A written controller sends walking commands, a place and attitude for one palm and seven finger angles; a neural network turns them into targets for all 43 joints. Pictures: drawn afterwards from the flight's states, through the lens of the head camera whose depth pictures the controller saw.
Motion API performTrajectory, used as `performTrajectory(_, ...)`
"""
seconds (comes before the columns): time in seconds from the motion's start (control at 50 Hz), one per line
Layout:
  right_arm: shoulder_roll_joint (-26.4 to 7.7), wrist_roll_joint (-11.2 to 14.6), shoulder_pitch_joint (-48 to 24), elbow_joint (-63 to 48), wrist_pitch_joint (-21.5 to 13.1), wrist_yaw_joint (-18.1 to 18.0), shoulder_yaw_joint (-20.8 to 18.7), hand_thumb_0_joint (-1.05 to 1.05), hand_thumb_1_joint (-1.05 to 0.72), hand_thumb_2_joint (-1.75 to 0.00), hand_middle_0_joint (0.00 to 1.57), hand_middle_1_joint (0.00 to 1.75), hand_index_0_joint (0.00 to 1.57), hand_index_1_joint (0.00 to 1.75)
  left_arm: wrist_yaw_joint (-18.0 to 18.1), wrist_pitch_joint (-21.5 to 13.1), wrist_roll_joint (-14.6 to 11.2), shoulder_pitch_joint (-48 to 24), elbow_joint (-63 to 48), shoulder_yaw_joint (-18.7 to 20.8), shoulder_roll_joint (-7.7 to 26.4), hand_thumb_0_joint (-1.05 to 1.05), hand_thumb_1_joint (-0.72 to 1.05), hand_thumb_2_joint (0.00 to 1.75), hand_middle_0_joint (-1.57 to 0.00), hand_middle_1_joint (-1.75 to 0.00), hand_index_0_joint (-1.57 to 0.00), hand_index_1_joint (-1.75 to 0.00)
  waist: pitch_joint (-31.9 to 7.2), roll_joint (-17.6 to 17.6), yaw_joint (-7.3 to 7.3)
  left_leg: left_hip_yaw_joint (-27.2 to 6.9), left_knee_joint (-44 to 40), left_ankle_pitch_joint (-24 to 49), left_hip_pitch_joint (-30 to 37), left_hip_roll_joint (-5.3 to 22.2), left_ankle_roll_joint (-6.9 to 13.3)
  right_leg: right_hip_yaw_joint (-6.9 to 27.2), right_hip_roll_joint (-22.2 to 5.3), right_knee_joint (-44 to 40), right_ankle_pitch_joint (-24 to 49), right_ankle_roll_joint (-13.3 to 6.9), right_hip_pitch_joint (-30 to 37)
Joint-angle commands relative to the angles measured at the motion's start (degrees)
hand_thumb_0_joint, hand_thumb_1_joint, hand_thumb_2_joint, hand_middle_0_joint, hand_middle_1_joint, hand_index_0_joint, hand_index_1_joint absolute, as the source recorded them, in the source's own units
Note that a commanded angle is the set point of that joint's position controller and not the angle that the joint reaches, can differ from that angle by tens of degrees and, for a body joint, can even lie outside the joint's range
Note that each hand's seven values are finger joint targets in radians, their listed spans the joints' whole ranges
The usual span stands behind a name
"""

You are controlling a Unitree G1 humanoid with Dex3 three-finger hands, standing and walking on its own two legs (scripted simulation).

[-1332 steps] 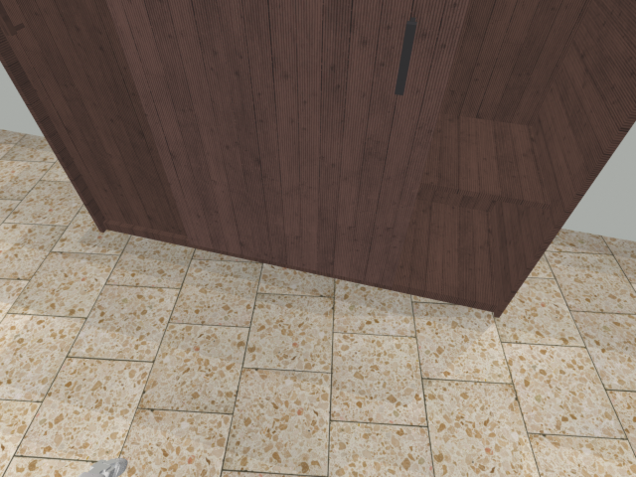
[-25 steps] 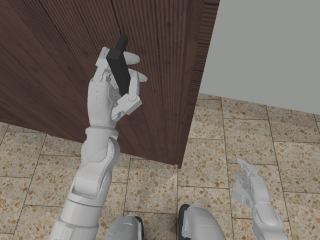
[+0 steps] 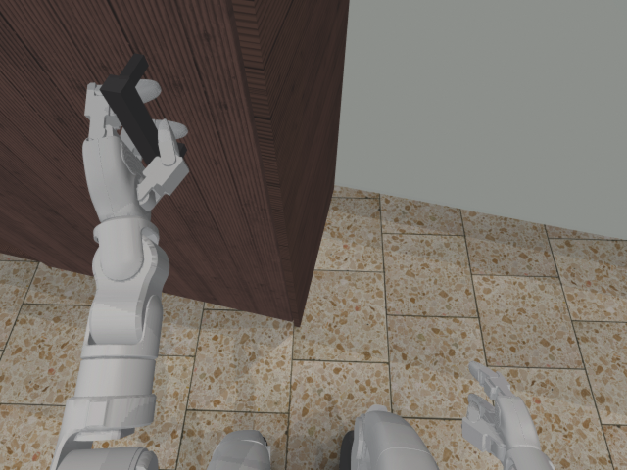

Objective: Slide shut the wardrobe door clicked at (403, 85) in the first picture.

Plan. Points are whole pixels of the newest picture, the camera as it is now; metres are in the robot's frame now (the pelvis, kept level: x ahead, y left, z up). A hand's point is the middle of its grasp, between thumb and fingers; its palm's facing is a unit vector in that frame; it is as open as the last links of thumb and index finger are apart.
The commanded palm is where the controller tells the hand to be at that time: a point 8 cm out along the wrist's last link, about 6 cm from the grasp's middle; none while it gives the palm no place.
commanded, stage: stop walking and hold the door there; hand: left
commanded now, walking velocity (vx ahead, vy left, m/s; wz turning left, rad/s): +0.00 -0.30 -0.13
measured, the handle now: (154, 126) +0.42 +0.25 +0.14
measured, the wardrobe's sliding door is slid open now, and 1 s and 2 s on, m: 0.00 0.00 0.00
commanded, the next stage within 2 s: none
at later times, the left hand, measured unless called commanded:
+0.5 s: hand (166, 161) +0.38 +0.22 +0.13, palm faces +0.52 -0.79 -0.32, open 6.2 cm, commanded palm +0.33 +0.25 +0.13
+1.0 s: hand (167, 161) +0.38 +0.22 +0.13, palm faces +0.47 -0.83 -0.29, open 6.0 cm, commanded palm +0.34 +0.25 +0.13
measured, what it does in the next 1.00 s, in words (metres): steps on the spot: right foot, then left foot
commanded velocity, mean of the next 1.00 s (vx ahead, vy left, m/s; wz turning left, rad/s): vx -0.03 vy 0.09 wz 0.00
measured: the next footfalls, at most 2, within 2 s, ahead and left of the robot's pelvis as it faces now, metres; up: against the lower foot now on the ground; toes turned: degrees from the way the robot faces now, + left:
right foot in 0.22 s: +0.10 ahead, -0.23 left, +0.00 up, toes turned -9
left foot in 0.52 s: +0.10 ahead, -0.01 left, +0.00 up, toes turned -6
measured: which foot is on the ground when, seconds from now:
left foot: down 0.00-0.22, up 0.24-0.50, down 0.52-1.00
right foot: up 0.00-0.20, down 0.22-0.54, up 0.56-0.74, down 0.76-1.00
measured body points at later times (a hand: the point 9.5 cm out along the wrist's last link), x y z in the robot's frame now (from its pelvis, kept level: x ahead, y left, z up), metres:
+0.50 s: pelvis +0.01 -0.09 +0.00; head +0.04 -0.11 +0.45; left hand +0.35 +0.26 +0.15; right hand +0.13 -0.40 -0.09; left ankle +0.05 +0.01 -0.72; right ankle +0.06 -0.23 -0.73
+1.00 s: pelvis +0.00 -0.08 +0.00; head -0.02 -0.08 +0.45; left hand +0.35 +0.26 +0.15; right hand +0.03 -0.36 -0.11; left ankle +0.06 +0.00 -0.73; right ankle -0.02 -0.21 -0.73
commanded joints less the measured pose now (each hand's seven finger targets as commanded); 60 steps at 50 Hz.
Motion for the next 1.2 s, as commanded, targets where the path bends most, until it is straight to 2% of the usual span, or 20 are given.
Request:
performTrajectory(0.0,-7.90,0.84,-1.44,-8.10,-3.75,1.54,-2.87,0.00,-0.90,-0.90,0.20,0.30,0.20,0.30,-7.96,-7.41,3.72,-24.36,-22.64,-17.93,-2.12,0.00,0.90,0.90,-0.45,-1.40,-0.45,-1.40,-31.81,17.09,-7.91,-4.69,-2.08,50.14,29.27,18.36,11.98,2.28,-4.17,5.30,2.40,1.42,-6.94)
performTrajectory(0.04,-8.54,0.76,-2.17,-8.58,-3.93,1.62,-2.91,0.00,-0.90,-0.90,0.20,0.30,0.20,0.30,-8.30,-6.21,3.59,-25.20,-22.15,-17.88,-1.62,0.00,0.90,0.90,-0.45,-1.40,-0.45,-1.40,-29.08,15.75,-7.98,-2.53,-3.42,47.74,24.47,17.42,10.12,-1.51,-4.13,2.46,3.89,2.12,-3.36)
performTrajectory(0.06,-11.00,0.93,1.90,-2.81,-1.47,-0.06,-4.09,0.00,-0.90,-0.90,0.20,0.30,0.20,0.30,-4.75,-5.00,4.82,-11.71,1.89,15.97,31.66,0.00,0.90,0.90,-0.45,-1.40,-0.45,-1.40,-28.72,17.72,-6.66,0.57,-4.33,45.03,22.64,17.48,9.12,-2.72,-2.99,2.66,3.54,3.23,-3.27)
performTrajectory(0.08,-9.64,1.06,0.16,-5.94,-0.77,0.18,-3.06,0.00,-0.90,-0.90,0.20,0.30,0.20,0.30,-5.74,-4.61,3.63,-12.59,-3.65,5.54,20.90,0.00,0.90,0.90,-0.45,-1.40,-0.45,-1.40,-26.43,20.49,-5.91,0.06,-2.49,42.77,18.06,16.58,8.54,-2.83,-3.64,-2.88,3.24,2.19,0.45)
performTrajectory(0.12,-8.80,2.05,-1.57,-6.99,-2.14,-0.10,-2.29,0.00,-0.90,-0.90,0.20,0.30,0.20,0.30,-6.24,-5.38,3.38,-16.31,-7.95,1.91,17.78,0.00,0.90,0.90,-0.45,-1.40,-0.45,-1.40,-25.15,23.08,-6.73,4.39,1.47,34.74,15.03,14.23,6.32,-5.48,-3.06,-13.24,8.03,2.11,6.38)
performTrajectory(0.16,-8.98,2.63,0.29,-6.21,-3.39,-0.47,-2.03,0.00,-0.90,-0.90,0.20,0.30,0.20,0.30,-6.24,-5.84,3.86,-13.04,-5.60,4.13,20.08,0.00,0.90,0.90,-0.45,-1.40,-0.45,-1.40,-25.26,20.14,-6.29,6.03,8.98,26.55,11.57,9.23,8.57,-7.59,-1.73,-23.49,19.35,2.00,13.84)
performTrajectory(0.2,-7.22,2.28,1.76,-4.94,-4.39,-1.47,-1.62,0.00,-0.90,-0.90,0.20,0.30,0.20,0.30,-5.56,-5.88,4.61,-10.20,-2.02,11.20,29.09,0.00,0.90,0.90,-0.45,-1.40,-0.45,-1.40,-27.55,-0.99,-5.58,5.01,25.72,8.49,0.90,-0.03,9.71,1.31,-8.64,-30.75,47.54,-0.74,25.06)
performTrajectory(0.22,-6.47,1.92,-0.11,-5.34,-4.28,-2.56,-1.26,0.00,-0.90,-0.90,0.20,0.30,0.20,0.30,-4.91,-5.43,4.36,-7.29,0.79,17.31,36.24,0.00,0.90,0.90,-0.45,-1.40,-0.45,-1.40,-29.02,-14.98,-4.98,1.02,35.13,-18.14,-12.22,-5.62,4.56,16.45,-17.76,-27.93,69.40,-5.39,30.99)
performTrajectory(0.24,-7.61,1.47,-0.87,-5.29,-4.10,-3.25,-0.66,0.00,-0.90,-0.90,0.20,0.30,0.20,0.30,-4.64,-3.97,4.43,-1.75,5.76,19.77,38.82,0.00,0.90,0.90,-0.45,-1.40,-0.45,-1.40,-28.38,-15.06,-4.16,-6.09,39.88,-21.04,-14.31,-5.50,3.25,24.13,-24.08,-29.64,65.93,-7.39,25.76)
performTrajectory(0.28,-7.87,1.65,-1.83,-4.12,-3.87,-3.80,0.12,0.00,-0.90,-0.90,0.20,0.30,0.20,0.30,-3.49,-5.19,3.60,-5.51,1.91,23.19,39.50,0.00,0.90,0.90,-0.45,-1.40,-0.45,-1.40,-30.50,-16.42,-4.27,-11.02,38.83,-17.00,-14.52,-4.51,2.72,23.34,-23.46,-28.30,51.35,-8.13,24.82)
performTrajectory(0.34,-7.99,0.85,-3.16,-2.18,-3.47,-5.01,1.42,0.00,-0.90,-0.90,0.20,0.30,0.20,0.30,-1.56,-6.86,4.27,0.96,8.36,29.45,41.85,0.00,0.90,0.90,-0.45,-1.40,-0.45,-1.40,-33.46,-8.78,-4.16,-8.09,18.95,-15.48,-11.25,-6.72,4.06,14.35,-22.11,-26.02,55.95,-7.32,28.75)
performTrajectory(0.42,-9.08,0.70,-1.74,-1.98,-3.06,-5.50,0.29,0.00,-0.90,-0.90,0.20,0.30,0.20,0.30,-1.72,-6.76,4.68,-0.87,7.79,27.18,39.67,0.00,0.90,0.90,-0.45,-1.40,-0.45,-1.40,-33.79,-10.66,-5.02,-5.63,5.76,-7.39,-5.69,-8.73,4.69,14.10,-22.23,-29.90,47.75,-5.97,25.37)
performTrajectory(0.46,-9.69,0.94,-0.70,-1.88,-2.60,-5.61,0.12,0.00,-0.90,-0.90,0.20,0.30,0.20,0.30,-2.21,-6.30,4.46,-1.04,7.56,23.65,36.62,0.00,0.90,0.90,-0.45,-1.40,-0.45,-1.40,-31.49,-2.75,-6.40,-5.83,-3.95,3.39,3.12,-7.85,4.80,11.10,-19.22,-29.06,33.70,-4.31,17.14)
performTrajectory(0.48,-10.72,1.01,-0.54,-2.06,-2.65,-5.93,-0.54,0.00,-0.90,-0.90,0.20,0.30,0.20,0.30,-2.24,-6.76,4.64,-1.98,6.76,23.82,37.32,0.00,0.90,0.90,-0.45,-1.40,-0.45,-1.40,-29.72,2.02,-6.44,-5.45,-7.62,7.58,5.69,-5.60,5.04,8.76,-15.77,-26.86,26.26,-3.22,14.13)
performTrajectory(0.52,-12.43,1.20,0.28,-3.11,-2.97,-6.08,-0.78,0.00,-0.90,-0.90,0.20,0.30,0.20,0.30,-2.33,-7.20,4.67,-3.10,6.34,21.67,36.29,0.00,0.90,0.90,-0.45,-1.40,-0.45,-1.40,-25.30,16.32,-5.45,-16.75,-13.96,8.44,0.90,5.83,10.06,0.56,-6.58,-16.91,3.90,-0.02,8.07)
performTrajectory(0.56,-10.53,1.06,0.72,-2.91,-3.27,-6.08,0.01,0.00,-0.90,-0.90,0.20,0.30,0.20,0.30,-2.64,-6.48,5.46,-2.03,10.25,20.68,36.15,0.00,0.90,0.90,-0.45,-1.40,-0.45,-1.40,-22.52,18.73,-5.66,-18.74,-20.07,-8.63,-8.21,8.46,13.67,1.97,-4.88,-2.16,-2.74,-0.28,7.63)
performTrajectory(0.68,-11.89,1.22,3.19,-1.99,-5.06,-7.13,0.50,0.00,-0.90,-0.90,0.20,0.30,0.20,0.30,-2.40,-5.41,5.33,-2.00,14.24,21.07,38.05,0.00,0.90,0.90,-0.45,-1.40,-0.45,-1.40,-22.69,9.77,-5.40,-10.33,-11.87,-3.37,-3.99,2.77,9.17,-3.04,-5.82,-24.74,7.19,1.16,14.45)
performTrajectory(0.8,-12.33,0.64,4.28,-1.05,-4.69,-7.15,-0.25,0.00,-0.90,-0.90,0.20,0.30,0.20,0.30,-2.89,-5.61,5.08,-3.72,20.10,23.69,41.35,0.00,0.90,0.90,-0.45,-1.40,-0.45,-1.40,-23.13,-4.14,-6.48,-7.14,-2.94,-6.15,-2.10,-4.16,5.58,10.01,-11.71,-36.49,4.21,-2.68,8.77)
performTrajectory(0.96,-11.74,0.82,3.59,0.01,-5.60,-7.68,1.08,0.00,-0.90,-0.90,0.20,0.30,0.20,0.30,-3.34,-6.43,5.33,-3.88,20.64,20.19,37.14,0.00,0.90,0.90,-0.45,-1.40,-0.45,-1.40,-23.55,8.24,-6.06,-15.36,-16.56,-9.58,-0.40,2.43,7.62,1.83,-5.44,-27.33,9.46,0.22,9.83)
performTrajectory(1.18,-12.46,0.36,3.33,0.22,-4.31,-7.51,0.21,0.00,-0.90,-0.90,0.20,0.30,0.20,0.30,-3.18,-6.45,5.66,-3.97,23.91,20.43,38.61,0.00,0.90,0.90,-0.45,-1.40,-0.45,-1.40,-22.10,1.62,-5.76,-7.21,-4.44,5.61,-1.71,-3.95,5.71,9.70,-11.67,-35.53,19.83,-1.77,10.34)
